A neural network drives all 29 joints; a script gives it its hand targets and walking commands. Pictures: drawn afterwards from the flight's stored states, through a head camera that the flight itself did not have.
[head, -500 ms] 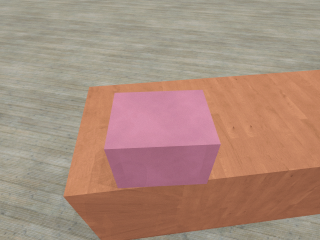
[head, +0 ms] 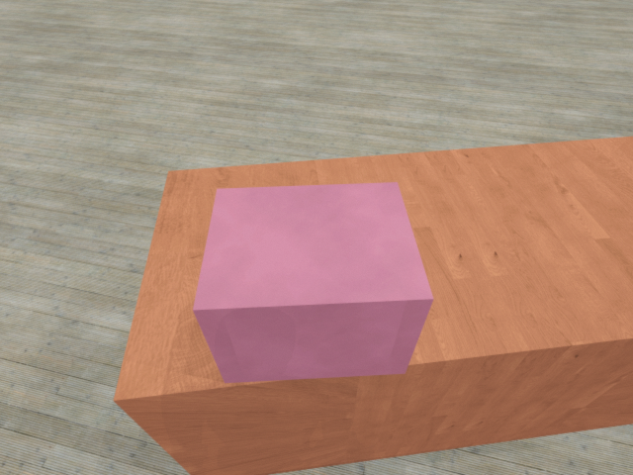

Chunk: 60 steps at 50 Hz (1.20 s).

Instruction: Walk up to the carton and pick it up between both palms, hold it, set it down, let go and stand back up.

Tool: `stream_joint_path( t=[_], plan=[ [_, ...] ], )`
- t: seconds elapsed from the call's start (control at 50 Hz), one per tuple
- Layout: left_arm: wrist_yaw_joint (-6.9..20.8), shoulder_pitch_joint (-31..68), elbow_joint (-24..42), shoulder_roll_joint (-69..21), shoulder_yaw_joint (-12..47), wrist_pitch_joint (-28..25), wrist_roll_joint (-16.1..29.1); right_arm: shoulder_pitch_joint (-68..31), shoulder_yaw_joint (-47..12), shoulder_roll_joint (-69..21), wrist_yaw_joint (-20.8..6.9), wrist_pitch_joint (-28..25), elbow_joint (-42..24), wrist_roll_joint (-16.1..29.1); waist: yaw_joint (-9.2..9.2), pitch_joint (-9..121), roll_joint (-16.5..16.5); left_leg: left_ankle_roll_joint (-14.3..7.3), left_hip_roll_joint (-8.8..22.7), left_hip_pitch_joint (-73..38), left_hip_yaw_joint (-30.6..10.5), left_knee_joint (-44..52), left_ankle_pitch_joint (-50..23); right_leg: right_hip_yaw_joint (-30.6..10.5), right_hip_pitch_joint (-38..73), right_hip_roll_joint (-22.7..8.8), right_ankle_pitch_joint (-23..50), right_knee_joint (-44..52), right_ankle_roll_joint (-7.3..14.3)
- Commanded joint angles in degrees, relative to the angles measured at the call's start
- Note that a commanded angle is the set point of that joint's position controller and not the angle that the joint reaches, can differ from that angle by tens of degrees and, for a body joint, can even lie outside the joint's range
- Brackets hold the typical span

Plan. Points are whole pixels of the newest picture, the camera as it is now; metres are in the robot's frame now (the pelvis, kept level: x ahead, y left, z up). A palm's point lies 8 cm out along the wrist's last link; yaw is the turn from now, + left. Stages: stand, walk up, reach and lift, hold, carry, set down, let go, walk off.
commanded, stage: stand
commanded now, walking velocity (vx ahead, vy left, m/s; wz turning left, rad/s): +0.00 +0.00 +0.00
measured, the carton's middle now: (311, 281) +0.42 +0.02 -0.04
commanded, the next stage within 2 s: none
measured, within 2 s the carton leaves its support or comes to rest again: neither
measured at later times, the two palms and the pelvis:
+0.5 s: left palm out of the picture +0.01 +0.23 -0.14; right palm out of the picture +0.01 -0.23 -0.14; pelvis +0.01 +0.00 +0.00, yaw +0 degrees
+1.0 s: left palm out of the picture +0.01 +0.22 -0.14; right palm out of the picture +0.01 -0.23 -0.14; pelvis +0.02 -0.01 +0.00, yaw +0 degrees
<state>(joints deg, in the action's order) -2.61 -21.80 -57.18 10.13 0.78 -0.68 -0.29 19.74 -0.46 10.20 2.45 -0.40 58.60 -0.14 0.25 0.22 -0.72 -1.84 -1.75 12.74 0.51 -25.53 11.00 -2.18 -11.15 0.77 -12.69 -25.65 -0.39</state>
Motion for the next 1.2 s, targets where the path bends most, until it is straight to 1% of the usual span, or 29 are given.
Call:
stream_joint_path(
  t=[0.0,0.3,1.18],
  plan=[
    [-0.5,-4.1,1.5,6.9,-1.3,-0.7,0.1,3.2,1.1,6.6,0.5,-0.8,-2.0,0.1,-0.08,-5.4,0.4,1.1,6.9,1.4,-7.9,6.9,2.4,-5.3,-2.7,-5.2,1.2,5.9,0.2],
    [-0.6,-2.2,0.2,6.7,-0.9,-0.7,0.2,2.7,0.7,6.3,0.7,-0.8,-1.1,0.2,-0.14,-4.8,0.3,1.1,7.2,0.0,-7.6,6.8,0.2,-5.2,-1.7,-5.4,3.1,6.2,0.4],
    [-0.9,-1.6,-2.1,5.9,-0.8,-0.5,0.3,3.1,0.6,5.5,1.0,-0.6,1.1,0.3,-0.15,-5.3,0.3,1.2,7.3,-1.2,-7.1,6.9,-0.6,-4.9,-1.2,-5.5,3.6,6.6,0.6]
  ],
)
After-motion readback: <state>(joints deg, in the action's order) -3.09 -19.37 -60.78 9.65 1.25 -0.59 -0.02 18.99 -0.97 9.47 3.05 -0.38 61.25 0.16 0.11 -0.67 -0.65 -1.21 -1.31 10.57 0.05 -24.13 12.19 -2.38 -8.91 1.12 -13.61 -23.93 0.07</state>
